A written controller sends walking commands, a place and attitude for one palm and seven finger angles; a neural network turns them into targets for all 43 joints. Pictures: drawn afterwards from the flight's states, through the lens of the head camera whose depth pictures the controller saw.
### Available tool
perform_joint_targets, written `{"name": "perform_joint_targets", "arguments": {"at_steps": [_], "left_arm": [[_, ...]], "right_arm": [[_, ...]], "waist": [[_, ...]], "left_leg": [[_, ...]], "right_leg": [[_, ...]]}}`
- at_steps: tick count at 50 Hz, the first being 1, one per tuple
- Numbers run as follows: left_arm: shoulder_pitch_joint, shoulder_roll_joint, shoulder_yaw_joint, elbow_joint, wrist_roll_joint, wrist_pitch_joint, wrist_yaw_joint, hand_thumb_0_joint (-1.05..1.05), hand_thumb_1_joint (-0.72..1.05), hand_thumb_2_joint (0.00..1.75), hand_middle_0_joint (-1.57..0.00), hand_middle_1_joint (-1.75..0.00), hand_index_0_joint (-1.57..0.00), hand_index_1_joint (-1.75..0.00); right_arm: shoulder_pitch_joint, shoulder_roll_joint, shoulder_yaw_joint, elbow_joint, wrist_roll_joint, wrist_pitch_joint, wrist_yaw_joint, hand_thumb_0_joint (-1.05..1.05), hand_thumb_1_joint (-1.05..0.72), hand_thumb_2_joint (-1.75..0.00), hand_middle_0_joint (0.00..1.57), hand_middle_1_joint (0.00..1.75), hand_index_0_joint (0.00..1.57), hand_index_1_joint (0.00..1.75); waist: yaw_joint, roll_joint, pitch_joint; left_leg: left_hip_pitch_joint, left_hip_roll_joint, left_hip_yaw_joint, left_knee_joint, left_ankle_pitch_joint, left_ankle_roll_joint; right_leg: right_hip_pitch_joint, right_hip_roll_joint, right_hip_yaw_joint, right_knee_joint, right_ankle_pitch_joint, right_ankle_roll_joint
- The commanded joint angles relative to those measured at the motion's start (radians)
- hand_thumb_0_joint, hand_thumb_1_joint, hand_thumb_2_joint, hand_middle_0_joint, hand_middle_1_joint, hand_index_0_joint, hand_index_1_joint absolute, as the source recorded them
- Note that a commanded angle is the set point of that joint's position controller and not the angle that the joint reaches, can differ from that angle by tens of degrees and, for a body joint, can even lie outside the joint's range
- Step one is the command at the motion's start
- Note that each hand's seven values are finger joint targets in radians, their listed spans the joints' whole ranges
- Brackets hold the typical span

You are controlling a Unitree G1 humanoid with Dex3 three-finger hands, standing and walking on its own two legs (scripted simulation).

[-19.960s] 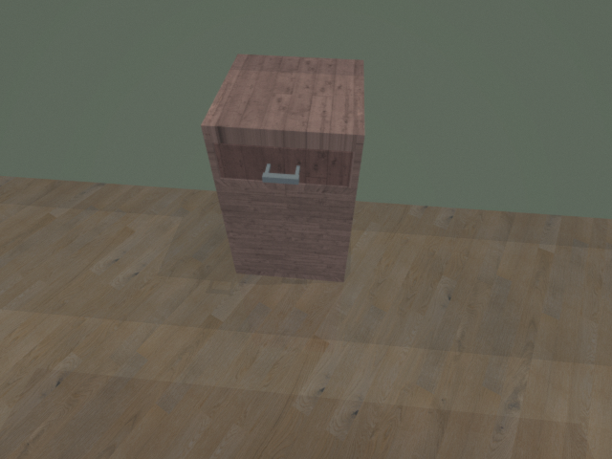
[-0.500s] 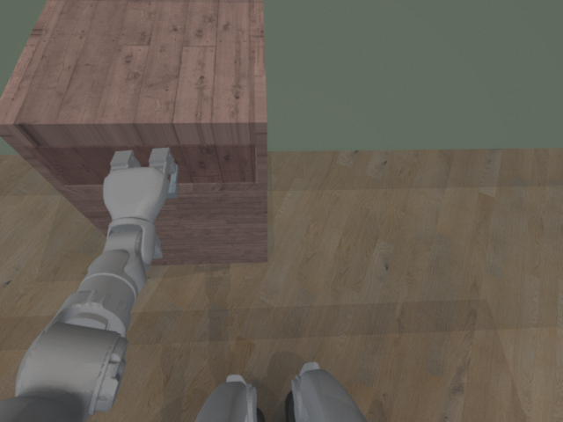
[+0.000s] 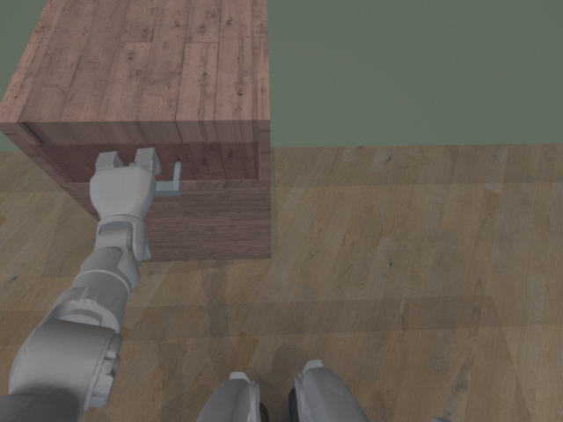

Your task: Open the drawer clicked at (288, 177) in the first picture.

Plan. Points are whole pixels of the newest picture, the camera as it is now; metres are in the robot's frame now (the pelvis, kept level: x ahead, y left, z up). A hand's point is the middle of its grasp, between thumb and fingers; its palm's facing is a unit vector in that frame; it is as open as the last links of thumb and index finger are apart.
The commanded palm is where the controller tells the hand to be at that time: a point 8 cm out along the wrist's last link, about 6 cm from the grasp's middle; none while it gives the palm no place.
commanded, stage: re-aim the fingers above the handle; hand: left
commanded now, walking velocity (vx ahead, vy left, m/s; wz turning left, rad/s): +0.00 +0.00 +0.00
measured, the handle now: (153, 179) +0.54 +0.22 -0.10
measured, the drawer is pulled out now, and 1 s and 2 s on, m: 0.00 0.00 0.00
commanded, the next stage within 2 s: lower the fingers behind the handle in 0.90 s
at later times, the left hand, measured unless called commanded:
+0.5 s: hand (140, 216) +0.44 +0.22 -0.06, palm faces -0.18 -0.02 -0.98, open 13.8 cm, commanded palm +0.43 +0.19 +0.01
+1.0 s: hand (156, 225) +0.42 +0.19 -0.06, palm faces -0.24 -0.11 -0.97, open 13.8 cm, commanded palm +0.43 +0.19 +0.01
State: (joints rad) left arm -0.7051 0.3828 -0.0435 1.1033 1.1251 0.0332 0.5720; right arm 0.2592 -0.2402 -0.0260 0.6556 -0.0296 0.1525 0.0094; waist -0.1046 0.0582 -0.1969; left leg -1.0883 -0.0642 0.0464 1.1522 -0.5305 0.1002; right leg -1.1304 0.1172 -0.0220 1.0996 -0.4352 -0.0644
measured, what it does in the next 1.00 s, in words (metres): stands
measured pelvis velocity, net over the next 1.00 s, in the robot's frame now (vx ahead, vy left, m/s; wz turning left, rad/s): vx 0.01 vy -0.01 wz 0.03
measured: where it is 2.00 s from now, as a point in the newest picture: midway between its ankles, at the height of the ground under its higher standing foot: outside the picture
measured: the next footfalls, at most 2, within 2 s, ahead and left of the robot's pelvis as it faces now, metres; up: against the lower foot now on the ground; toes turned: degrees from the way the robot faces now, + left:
none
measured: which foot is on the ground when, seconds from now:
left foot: down 0.00-1.00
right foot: down 0.00-1.00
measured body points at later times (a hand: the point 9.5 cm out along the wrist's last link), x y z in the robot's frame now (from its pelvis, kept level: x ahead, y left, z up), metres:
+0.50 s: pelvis +0.00 +0.00 +0.01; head +0.14 +0.00 +0.43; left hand +0.44 +0.21 -0.01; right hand +0.06 -0.26 -0.13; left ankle +0.00 +0.06 -0.64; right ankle +0.03 -0.08 -0.64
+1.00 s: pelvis +0.01 -0.01 +0.01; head +0.13 +0.00 +0.44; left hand +0.43 +0.19 -0.01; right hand +0.06 -0.26 -0.12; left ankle +0.00 +0.06 -0.64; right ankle +0.03 -0.08 -0.64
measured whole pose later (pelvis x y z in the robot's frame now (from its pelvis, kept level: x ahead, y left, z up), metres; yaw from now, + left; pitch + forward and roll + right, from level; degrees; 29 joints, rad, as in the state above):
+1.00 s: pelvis +0.01 -0.01 +0.01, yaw +2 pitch +26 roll -2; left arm -0.61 0.35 -0.15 0.98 1.03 -0.06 0.37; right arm 0.30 -0.22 -0.03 0.69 -0.01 0.13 -0.03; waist -0.08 0.04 -0.20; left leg -1.03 -0.08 0.02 1.09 -0.51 0.09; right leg -1.06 0.10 -0.04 1.04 -0.43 -0.07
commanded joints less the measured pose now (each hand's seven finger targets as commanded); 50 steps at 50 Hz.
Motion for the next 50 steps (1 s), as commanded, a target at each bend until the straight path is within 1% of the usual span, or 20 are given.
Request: {"name": "perform_joint_targets", "arguments": {"at_steps": [1,2,5,9,12,15,18,20,22,25,27,30,32,36,38,41,43,44,46,50], "left_arm": [[-0.306,0.074,-0.07,-0.271,-0.063,-0.055,-0.081,0.0,-0.5,0.3,-0.3,-1.2,-0.3,-1.2],[-0.346,0.042,-0.106,-0.319,-0.079,-0.095,-0.105,0.0,-0.5,0.3,-0.3,-1.2,-0.3,-1.2],[-0.391,0.102,-0.082,-0.396,-0.043,-0.209,-0.111,0.0,-0.5,0.3,-0.3,-1.2,-0.3,-1.2],[-0.42,0.176,0.008,-0.369,0.033,-0.261,0.002,0.0,-0.5,0.3,-0.3,-1.2,-0.3,-1.2],[-0.367,0.228,0.105,-0.253,0.051,-0.176,0.107,0.0,-0.5,0.3,-0.3,-1.2,-0.3,-1.2],[-0.317,0.21,0.096,-0.12,0.041,-0.043,0.154,0.0,-0.5,0.3,-0.3,-1.2,-0.3,-1.2],[-0.273,0.2,0.052,-0.055,0.025,0.059,0.093,0.0,-0.5,0.3,-0.3,-1.2,-0.3,-1.2],[-0.295,0.143,-0.018,-0.117,-0.008,0.074,0.007,0.0,-0.5,0.3,-0.3,-1.2,-0.3,-1.2],[-0.331,0.069,-0.085,-0.215,-0.06,0.034,-0.085,0.0,-0.5,0.3,-0.3,-1.2,-0.3,-1.2],[-0.408,0.069,-0.105,-0.384,-0.091,-0.103,-0.156,0.0,-0.5,0.3,-0.3,-1.2,-0.3,-1.2],[-0.432,0.097,-0.092,-0.428,-0.066,-0.2,-0.152,0.0,-0.5,0.3,-0.3,-1.2,-0.3,-1.2],[-0.406,0.197,0.006,-0.373,0.021,-0.269,-0.055,0.0,-0.5,0.3,-0.3,-1.2,-0.3,-1.2],[-0.367,0.293,0.118,-0.305,0.049,-0.242,0.035,0.0,-0.5,0.3,-0.3,-1.2,-0.3,-1.2],[-0.28,0.23,0.11,-0.12,0.054,-0.064,0.158,0.0,-0.5,0.3,-0.3,-1.2,-0.3,-1.2],[-0.248,0.214,0.085,-0.056,0.039,0.023,0.143,0.0,-0.5,0.3,-0.3,-1.2,-0.3,-1.2],[-0.262,0.136,-0.017,-0.107,-0.011,0.085,0.024,0.0,-0.5,0.3,-0.3,-1.2,-0.3,-1.2],[-0.335,0.104,-0.067,-0.244,-0.059,0.047,-0.078,0.0,-0.5,0.3,-0.3,-1.2,-0.3,-1.2],[-0.356,0.066,-0.098,-0.294,-0.088,0.015,-0.122,0.0,-0.5,0.3,-0.3,-1.2,-0.3,-1.2],[-0.433,0.102,-0.091,-0.431,-0.11,-0.095,-0.172,0.0,-0.5,0.3,-0.3,-1.2,-0.3,-1.2],[-0.448,0.144,-0.059,-0.429,-0.022,-0.244,-0.112,0.0,-0.5,0.3,-0.3,-1.2,-0.3,-1.2]], "right_arm": [[0.138,-0.151,-0.066,-0.067,0.013,-0.026,-0.027,0.0,-0.9,-0.9,0.2,0.3,0.2,0.3],[0.136,-0.147,-0.066,-0.066,0.012,-0.035,-0.032,0.0,-0.9,-0.9,0.2,0.3,0.2,0.3],[0.137,-0.149,-0.067,-0.038,0.005,-0.048,-0.052,0.0,-0.9,-0.9,0.2,0.3,0.2,0.3],[0.14,-0.151,-0.069,-0.007,-0.014,-0.043,-0.046,0.0,-0.9,-0.9,0.2,0.3,0.2,0.3],[0.13,-0.152,-0.066,-0.005,-0.034,-0.022,-0.02,0.0,-0.9,-0.9,0.2,0.3,0.2,0.3],[0.121,-0.155,-0.059,-0.031,-0.033,-0.004,0.003,0.0,-0.9,-0.9,0.2,0.3,0.2,0.3],[0.131,-0.167,-0.052,-0.051,-0.009,0.01,0.011,0.0,-0.9,-0.9,0.2,0.3,0.2,0.3],[0.14,-0.168,-0.056,-0.065,0.007,0.009,0.003,0.0,-0.9,-0.9,0.2,0.3,0.2,0.3],[0.142,-0.162,-0.063,-0.069,0.013,-0.002,-0.013,0.0,-0.9,-0.9,0.2,0.3,0.2,0.3],[0.141,-0.152,-0.066,-0.06,0.015,-0.026,-0.047,0.0,-0.9,-0.9,0.2,0.3,0.2,0.3],[0.143,-0.146,-0.065,-0.042,0.008,-0.044,-0.062,0.0,-0.9,-0.9,0.2,0.3,0.2,0.3],[0.139,-0.148,-0.056,-0.016,-0.008,-0.046,-0.061,0.0,-0.9,-0.9,0.2,0.3,0.2,0.3],[0.13,-0.151,-0.051,-0.007,-0.026,-0.036,-0.046,0.0,-0.9,-0.9,0.2,0.3,0.2,0.3],[0.117,-0.15,-0.052,-0.036,-0.037,-0.015,-0.003,0.0,-0.9,-0.9,0.2,0.3,0.2,0.3],[0.123,-0.157,-0.051,-0.05,-0.023,-0.007,0.01,0.0,-0.9,-0.9,0.2,0.3,0.2,0.3],[0.144,-0.165,-0.058,-0.069,0.006,-0.001,0.008,0.0,-0.9,-0.9,0.2,0.3,0.2,0.3],[0.15,-0.166,-0.065,-0.067,0.016,-0.01,-0.011,0.0,-0.9,-0.9,0.2,0.3,0.2,0.3],[0.149,-0.162,-0.07,-0.067,0.018,-0.016,-0.022,0.0,-0.9,-0.9,0.2,0.3,0.2,0.3],[0.148,-0.159,-0.07,-0.057,0.015,-0.037,-0.052,0.0,-0.9,-0.9,0.2,0.3,0.2,0.3],[0.151,-0.145,-0.06,-0.013,0.004,-0.063,-0.073,0.0,-0.9,-0.9,0.2,0.3,0.2,0.3]], "waist": [[-0.039,-0.081,-0.538],[-0.052,-0.056,-0.521],[-0.044,0.013,-0.493],[-0.021,0.11,-0.417],[0.009,0.11,-0.432],[0.009,0.027,-0.44],[0.017,-0.024,-0.501],[-0.005,-0.04,-0.559],[-0.041,-0.052,-0.582],[-0.06,-0.043,-0.566],[-0.057,0.001,-0.485],[-0.024,0.076,-0.403],[0.018,0.102,-0.38],[0.025,0.037,-0.392],[0.027,-0.002,-0.469],[0.001,-0.035,-0.555],[-0.031,-0.055,-0.641],[-0.05,-0.06,-0.63],[-0.064,-0.058,-0.611],[-0.047,0.061,-0.446]], "left_leg": [[0.321,0.038,-0.101,-0.139,0.393,-0.04],[0.344,0.038,-0.106,-0.142,0.392,-0.039],[0.393,0.042,-0.127,-0.131,0.394,-0.048],[0.411,0.05,-0.164,-0.103,0.449,-0.09],[0.352,0.048,-0.155,-0.085,0.493,-0.102],[0.251,0.037,-0.115,-0.091,0.446,-0.083],[0.249,0.034,-0.102,-0.126,0.445,-0.07],[0.307,0.038,-0.101,-0.141,0.465,-0.061],[0.377,0.046,-0.115,-0.147,0.466,-0.053],[0.42,0.049,-0.12,-0.149,0.437,-0.04],[0.429,0.047,-0.128,-0.147,0.415,-0.045],[0.362,0.046,-0.143,-0.111,0.404,-0.066],[0.28,0.039,-0.135,-0.094,0.4,-0.075],[0.182,0.03,-0.102,-0.084,0.397,-0.075],[0.187,0.028,-0.089,-0.101,0.414,-0.068],[0.273,0.031,-0.086,-0.136,0.443,-0.059],[0.362,0.042,-0.105,-0.14,0.472,-0.051],[0.381,0.041,-0.107,-0.143,0.444,-0.045],[0.393,0.039,-0.11,-0.146,0.41,-0.033],[0.416,0.042,-0.134,-0.133,0.4,-0.056]], "right_leg": [[0.426,-0.046,0.07,-0.165,0.375,0.032],[0.394,-0.05,0.069,-0.169,0.359,0.029],[0.268,-0.048,0.059,-0.151,0.284,0.019],[0.084,-0.036,0.02,-0.094,0.199,-0.006],[0.092,-0.034,0.01,-0.064,0.208,-0.01],[0.2,-0.034,0.018,-0.075,0.252,0.002],[0.345,-0.036,0.031,-0.099,0.341,0.014],[0.412,-0.037,0.043,-0.13,0.399,0.024],[0.419,-0.041,0.049,-0.157,0.406,0.029],[0.378,-0.048,0.057,-0.171,0.361,0.032],[0.287,-0.049,0.054,-0.169,0.306,0.02],[0.14,-0.043,0.039,-0.119,0.214,0.001],[0.131,-0.038,0.037,-0.085,0.192,-0.013],[0.203,-0.035,0.034,-0.074,0.228,-0.004],[0.308,-0.035,0.042,-0.084,0.304,0.008],[0.442,-0.037,0.053,-0.132,0.41,0.023],[0.463,-0.044,0.06,-0.15,0.44,0.035],[0.463,-0.045,0.065,-0.168,0.422,0.036],[0.454,-0.054,0.077,-0.176,0.396,0.036],[0.198,-0.049,0.044,-0.148,0.245,0.013]]}}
